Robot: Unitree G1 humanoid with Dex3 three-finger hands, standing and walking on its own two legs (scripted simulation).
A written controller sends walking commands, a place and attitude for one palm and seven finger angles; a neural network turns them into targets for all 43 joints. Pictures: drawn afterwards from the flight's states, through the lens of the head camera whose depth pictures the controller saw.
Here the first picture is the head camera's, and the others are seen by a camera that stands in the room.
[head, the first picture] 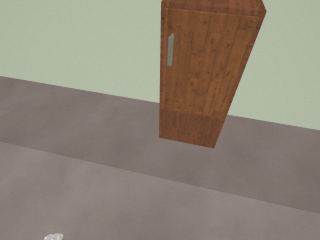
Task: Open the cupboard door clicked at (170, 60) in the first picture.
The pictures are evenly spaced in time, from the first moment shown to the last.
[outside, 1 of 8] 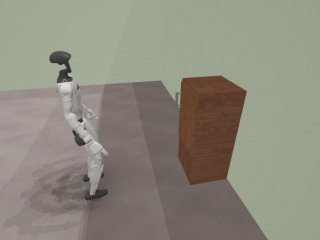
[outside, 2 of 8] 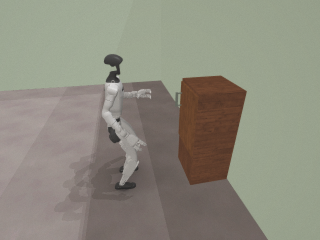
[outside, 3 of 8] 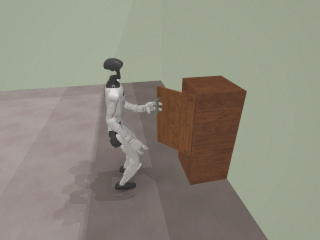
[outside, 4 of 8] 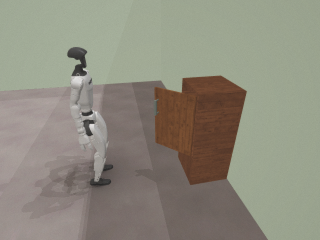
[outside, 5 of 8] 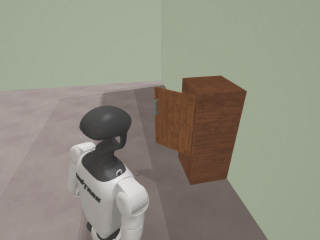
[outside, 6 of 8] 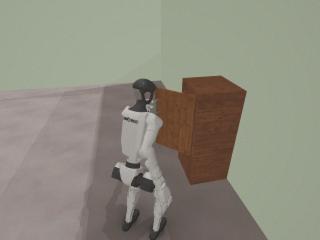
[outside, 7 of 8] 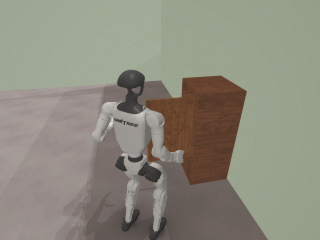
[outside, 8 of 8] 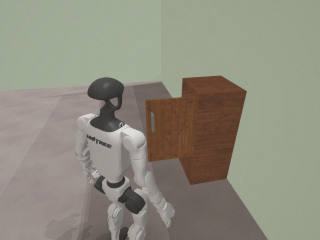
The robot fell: no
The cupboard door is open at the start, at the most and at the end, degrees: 0 89 89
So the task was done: yes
